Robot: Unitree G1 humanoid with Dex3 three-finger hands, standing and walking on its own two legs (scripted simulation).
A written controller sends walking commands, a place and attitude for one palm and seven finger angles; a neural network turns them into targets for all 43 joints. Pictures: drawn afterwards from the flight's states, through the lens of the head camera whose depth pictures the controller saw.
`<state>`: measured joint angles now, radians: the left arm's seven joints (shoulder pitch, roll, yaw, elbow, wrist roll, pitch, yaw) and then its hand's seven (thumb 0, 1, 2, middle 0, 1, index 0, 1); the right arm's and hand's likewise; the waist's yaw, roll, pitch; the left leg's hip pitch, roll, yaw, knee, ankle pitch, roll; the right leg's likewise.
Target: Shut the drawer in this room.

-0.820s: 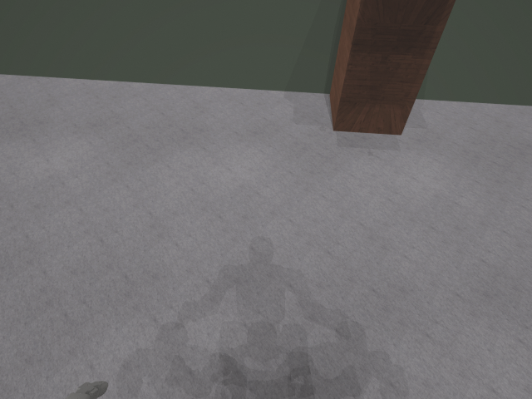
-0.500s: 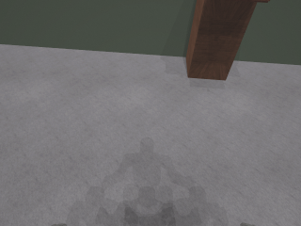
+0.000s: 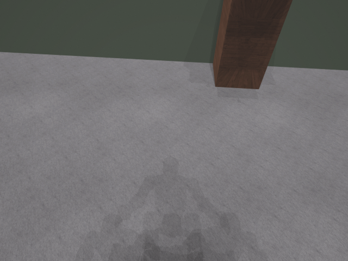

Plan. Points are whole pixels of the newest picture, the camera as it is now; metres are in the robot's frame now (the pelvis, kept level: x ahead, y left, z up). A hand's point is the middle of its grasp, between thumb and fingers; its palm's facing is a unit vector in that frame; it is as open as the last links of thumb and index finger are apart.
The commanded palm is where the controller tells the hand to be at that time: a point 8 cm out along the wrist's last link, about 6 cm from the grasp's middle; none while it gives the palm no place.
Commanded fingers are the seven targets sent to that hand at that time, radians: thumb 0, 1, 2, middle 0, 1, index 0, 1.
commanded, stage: stand and wait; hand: left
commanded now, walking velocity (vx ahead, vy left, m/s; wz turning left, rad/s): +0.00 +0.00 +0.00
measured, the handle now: out of the picture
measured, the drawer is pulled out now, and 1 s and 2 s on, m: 0.25 0.25 0.25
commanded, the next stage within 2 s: turn or walk to find it in 0.08 s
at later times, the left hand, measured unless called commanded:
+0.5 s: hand out of the picture +0.03 +0.22 -0.19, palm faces +0.09 -0.97 -0.23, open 7.4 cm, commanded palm none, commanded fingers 0.00 0.90 0.90 -0.20 -0.30 -0.20 -0.30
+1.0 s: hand out of the picture -0.03 +0.19 -0.18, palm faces +0.19 -0.96 -0.21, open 7.4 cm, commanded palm none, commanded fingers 0.00 0.90 0.90 -0.20 -0.30 -0.20 -0.30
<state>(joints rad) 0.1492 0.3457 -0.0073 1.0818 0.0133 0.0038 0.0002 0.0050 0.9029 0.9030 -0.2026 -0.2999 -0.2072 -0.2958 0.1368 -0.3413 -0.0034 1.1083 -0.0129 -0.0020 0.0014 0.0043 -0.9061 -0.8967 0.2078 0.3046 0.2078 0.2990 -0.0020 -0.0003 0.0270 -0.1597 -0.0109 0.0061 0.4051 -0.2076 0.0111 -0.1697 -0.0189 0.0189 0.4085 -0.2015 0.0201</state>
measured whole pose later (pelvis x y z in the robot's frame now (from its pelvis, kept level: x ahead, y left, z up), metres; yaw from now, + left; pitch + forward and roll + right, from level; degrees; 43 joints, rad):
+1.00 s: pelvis -0.02 +0.01 -0.01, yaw +10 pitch -1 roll -1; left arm 0.28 0.17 0.01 1.04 0.02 0.01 0.04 0.00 0.90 0.90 -0.20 -0.30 -0.20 -0.30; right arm 0.26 -0.20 -0.04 1.08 -0.01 0.04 -0.02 0.00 -0.91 -0.90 0.20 0.30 0.20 0.30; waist 0.00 0.02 -0.01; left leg -0.29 0.00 -0.01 0.62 -0.30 0.00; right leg -0.17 -0.02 -0.07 0.50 -0.31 0.01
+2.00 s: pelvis -0.06 +0.02 -0.01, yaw +16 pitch +2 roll -2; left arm 0.19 0.18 0.05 1.01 0.02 0.05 0.03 0.00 0.91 0.90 -0.20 -0.30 -0.21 -0.30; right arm 0.30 -0.15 -0.04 1.03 -0.02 0.03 -0.02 0.00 -0.91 -0.90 0.20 0.30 0.20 0.30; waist -0.03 -0.02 0.04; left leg -0.39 -0.04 -0.08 0.59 -0.23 0.03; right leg -0.36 -0.03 -0.06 0.84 -0.48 0.02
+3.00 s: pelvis -0.06 +0.02 +0.00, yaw +39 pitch -1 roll -2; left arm 0.22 0.24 0.07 0.96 0.02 0.05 0.02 0.00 0.91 0.90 -0.20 -0.30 -0.20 -0.30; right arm 0.15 -0.17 -0.02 0.96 -0.01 0.02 -0.01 0.00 -0.91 -0.90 0.21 0.30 0.21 0.30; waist 0.02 -0.04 0.07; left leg -0.20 -0.04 0.01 0.45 -0.24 0.09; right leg -0.46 -0.10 -0.01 1.05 -0.37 0.09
